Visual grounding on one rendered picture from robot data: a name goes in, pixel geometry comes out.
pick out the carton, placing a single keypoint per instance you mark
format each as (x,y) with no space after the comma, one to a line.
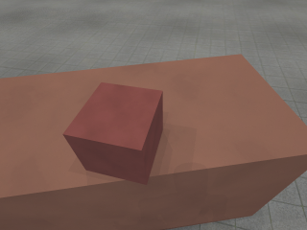
(117,132)

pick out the pedestal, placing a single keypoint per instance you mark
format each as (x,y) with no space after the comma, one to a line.
(229,145)

